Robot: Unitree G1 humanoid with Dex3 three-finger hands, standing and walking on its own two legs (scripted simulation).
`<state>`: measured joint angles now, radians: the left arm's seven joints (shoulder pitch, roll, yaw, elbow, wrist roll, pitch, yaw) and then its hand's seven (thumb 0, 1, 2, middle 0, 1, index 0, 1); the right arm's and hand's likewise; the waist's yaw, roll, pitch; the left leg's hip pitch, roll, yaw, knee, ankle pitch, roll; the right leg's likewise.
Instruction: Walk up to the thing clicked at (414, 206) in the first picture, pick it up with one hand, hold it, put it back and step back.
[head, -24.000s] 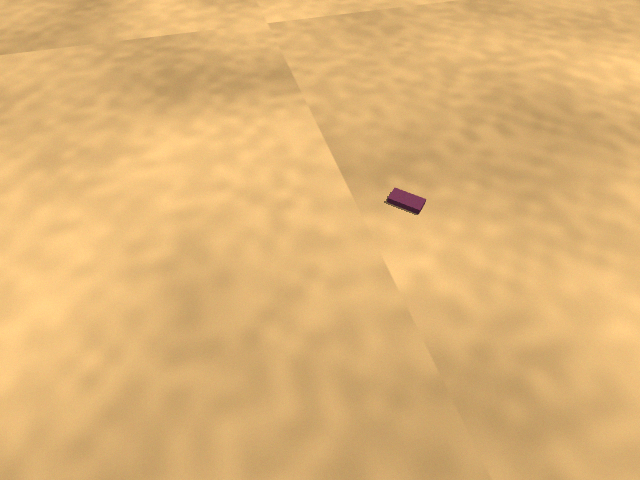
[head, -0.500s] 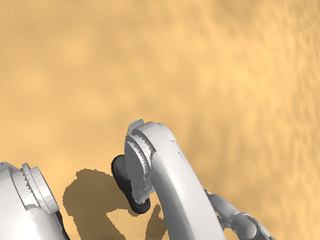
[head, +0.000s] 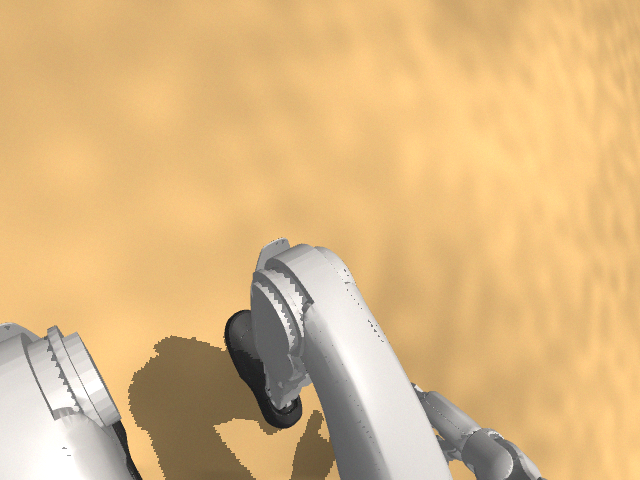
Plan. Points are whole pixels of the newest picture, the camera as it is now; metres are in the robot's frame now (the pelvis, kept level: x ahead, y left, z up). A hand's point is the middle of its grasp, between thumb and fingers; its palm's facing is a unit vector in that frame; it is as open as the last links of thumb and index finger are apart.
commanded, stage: settle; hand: left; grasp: from above
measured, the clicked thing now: out of the picture +0.44 +0.37 -0.29
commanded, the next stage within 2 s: lift in 0.76 s
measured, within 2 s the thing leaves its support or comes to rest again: leaves its support in 0.12 s
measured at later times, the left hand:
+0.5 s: hand out of the picture +0.43 +0.39 -0.19, palm faces -0.41 -0.14 -0.90, open 10.4 cm
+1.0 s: hand out of the picture +0.42 +0.38 -0.13, palm faces -0.45 -0.13 -0.88, open 10.4 cm
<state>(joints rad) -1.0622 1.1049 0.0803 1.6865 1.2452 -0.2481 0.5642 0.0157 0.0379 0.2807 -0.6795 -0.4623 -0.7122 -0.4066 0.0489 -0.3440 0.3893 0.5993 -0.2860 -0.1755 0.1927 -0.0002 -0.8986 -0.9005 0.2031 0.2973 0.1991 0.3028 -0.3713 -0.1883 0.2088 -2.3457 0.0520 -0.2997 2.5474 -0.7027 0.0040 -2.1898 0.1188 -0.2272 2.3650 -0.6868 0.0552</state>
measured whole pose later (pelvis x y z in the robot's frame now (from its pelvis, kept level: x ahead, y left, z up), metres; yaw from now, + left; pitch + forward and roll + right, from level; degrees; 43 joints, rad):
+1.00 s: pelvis +0.00 -0.01 +0.02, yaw +6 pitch +32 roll -11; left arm -0.93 0.84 0.07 1.24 1.18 -0.18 0.19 0.01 0.01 0.23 -0.75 -0.42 -0.78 -0.36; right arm 0.16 -0.30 0.15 0.63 -0.12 0.02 0.12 0.00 -0.90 -0.90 0.20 0.30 0.20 0.30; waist -0.24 -0.02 0.01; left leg -2.35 0.03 -0.18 2.41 -0.64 0.01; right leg -2.21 0.06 -0.14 2.31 -0.69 0.03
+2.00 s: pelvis +0.01 +0.00 +0.30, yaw +15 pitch +22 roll -4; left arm -0.35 0.53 -0.11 0.70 1.00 -0.06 0.06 0.00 0.01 0.35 -0.66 -0.50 -0.69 -0.45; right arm 0.18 -0.24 0.00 0.70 0.03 0.02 -0.04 0.01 -0.89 -0.90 0.20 0.30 0.20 0.30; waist -0.07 0.05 -0.15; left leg -1.35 0.03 -0.04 1.49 -0.52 0.02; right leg -1.27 0.03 -0.03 1.44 -0.55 0.02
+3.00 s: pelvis +0.08 +0.02 +0.45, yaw +16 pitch +7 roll -1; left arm -0.29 0.40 -0.20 0.78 1.01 -0.02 0.07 0.00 -0.01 0.39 -0.67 -0.50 -0.69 -0.46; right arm 0.23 -0.25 -0.05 0.74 0.05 0.02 -0.05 0.01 -0.89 -0.89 0.20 0.30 0.20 0.30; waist -0.03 0.03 -0.06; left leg -0.50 0.01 0.02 0.69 -0.32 0.01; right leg -0.45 0.01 0.04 0.68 -0.34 0.02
